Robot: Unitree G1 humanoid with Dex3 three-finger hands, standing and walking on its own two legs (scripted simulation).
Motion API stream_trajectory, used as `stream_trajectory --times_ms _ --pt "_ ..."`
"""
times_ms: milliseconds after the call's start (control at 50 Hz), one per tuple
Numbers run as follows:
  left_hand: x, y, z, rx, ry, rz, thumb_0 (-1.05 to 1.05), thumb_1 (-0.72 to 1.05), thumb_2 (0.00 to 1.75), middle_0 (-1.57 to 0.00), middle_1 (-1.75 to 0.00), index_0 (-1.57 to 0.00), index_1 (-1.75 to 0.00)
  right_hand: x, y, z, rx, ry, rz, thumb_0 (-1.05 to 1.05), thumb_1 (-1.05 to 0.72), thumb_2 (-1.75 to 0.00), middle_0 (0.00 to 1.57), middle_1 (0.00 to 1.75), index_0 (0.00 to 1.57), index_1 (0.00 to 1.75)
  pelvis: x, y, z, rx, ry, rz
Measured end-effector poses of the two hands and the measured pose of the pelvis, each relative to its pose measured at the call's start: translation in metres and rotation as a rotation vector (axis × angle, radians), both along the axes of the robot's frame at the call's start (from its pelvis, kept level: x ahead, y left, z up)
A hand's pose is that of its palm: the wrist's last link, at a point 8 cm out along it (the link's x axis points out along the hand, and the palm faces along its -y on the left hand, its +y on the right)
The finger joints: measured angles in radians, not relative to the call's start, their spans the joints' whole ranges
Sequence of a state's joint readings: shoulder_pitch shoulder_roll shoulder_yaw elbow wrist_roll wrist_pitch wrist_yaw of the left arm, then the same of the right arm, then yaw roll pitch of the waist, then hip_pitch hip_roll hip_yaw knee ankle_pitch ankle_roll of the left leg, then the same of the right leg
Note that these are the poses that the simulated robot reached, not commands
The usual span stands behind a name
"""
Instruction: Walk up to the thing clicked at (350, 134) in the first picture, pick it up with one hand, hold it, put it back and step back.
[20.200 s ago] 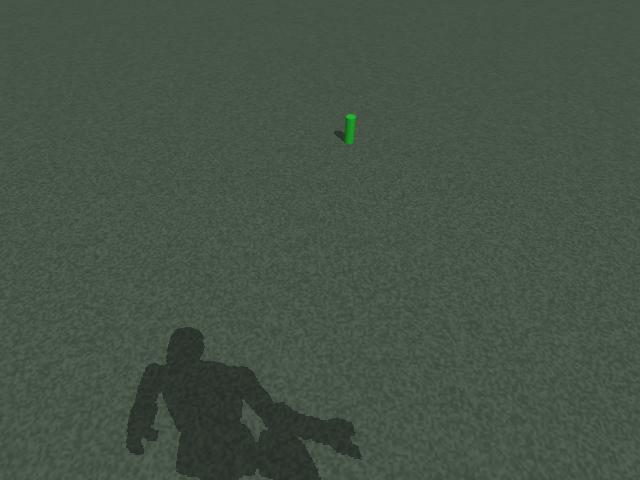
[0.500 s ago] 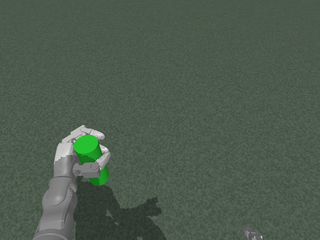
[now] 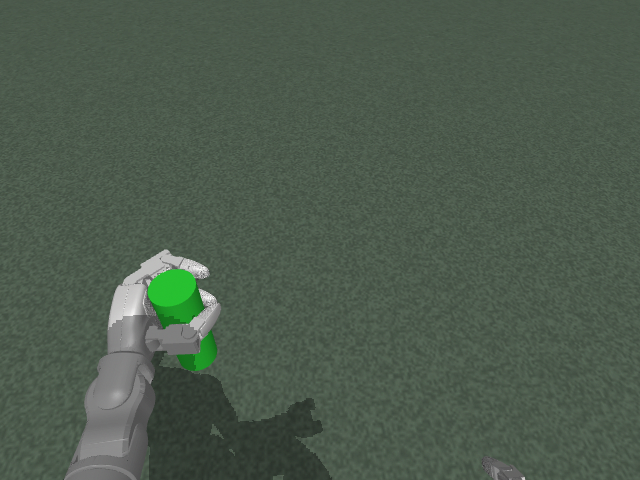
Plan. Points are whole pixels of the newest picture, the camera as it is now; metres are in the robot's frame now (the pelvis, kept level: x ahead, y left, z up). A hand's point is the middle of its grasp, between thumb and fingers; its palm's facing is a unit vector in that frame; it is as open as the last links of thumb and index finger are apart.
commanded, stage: hold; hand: left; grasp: from the side
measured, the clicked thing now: (186, 323) +0.33 +0.18 +0.01
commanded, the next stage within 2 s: crouch in 1.00 s
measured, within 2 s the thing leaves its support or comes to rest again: neither
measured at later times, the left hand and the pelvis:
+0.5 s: hand (188, 310) +0.33 +0.17 +0.05, palm faces +0.09 -1.00 +0.00, open 7.3 cm; pelvis +0.00 +0.00 +0.00, yaw +0 degrees
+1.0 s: hand (192, 307) +0.33 +0.16 +0.05, palm faces +0.09 -1.00 -0.01, open 7.3 cm; pelvis +0.01 -0.01 +0.00, yaw +0 degrees
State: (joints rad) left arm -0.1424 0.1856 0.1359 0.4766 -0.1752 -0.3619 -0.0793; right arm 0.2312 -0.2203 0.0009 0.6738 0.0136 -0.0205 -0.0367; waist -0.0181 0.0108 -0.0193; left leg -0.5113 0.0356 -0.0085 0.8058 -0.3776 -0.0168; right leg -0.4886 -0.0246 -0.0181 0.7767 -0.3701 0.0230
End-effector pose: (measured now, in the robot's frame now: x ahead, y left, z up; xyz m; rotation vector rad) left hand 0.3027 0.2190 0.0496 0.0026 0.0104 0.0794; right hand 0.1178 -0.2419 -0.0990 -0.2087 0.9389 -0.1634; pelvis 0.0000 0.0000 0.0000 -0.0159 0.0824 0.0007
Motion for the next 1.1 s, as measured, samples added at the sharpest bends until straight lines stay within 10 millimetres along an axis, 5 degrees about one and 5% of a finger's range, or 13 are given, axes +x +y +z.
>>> stream_trajectory --times_ms 1100 --pt "0.005 -0.002 0.004 0.016 -0.017 0.014 0.04 -0.02 1.06 -0.89 -1.09 -0.85 -1.06 0.009 -0.006 -0.003 0.0 0.001 0.005 0.01 -0.91 -0.91 0.2 0.3 0.2 0.3 0.006 -0.006 -0.001 0.003 0.013 0.005"
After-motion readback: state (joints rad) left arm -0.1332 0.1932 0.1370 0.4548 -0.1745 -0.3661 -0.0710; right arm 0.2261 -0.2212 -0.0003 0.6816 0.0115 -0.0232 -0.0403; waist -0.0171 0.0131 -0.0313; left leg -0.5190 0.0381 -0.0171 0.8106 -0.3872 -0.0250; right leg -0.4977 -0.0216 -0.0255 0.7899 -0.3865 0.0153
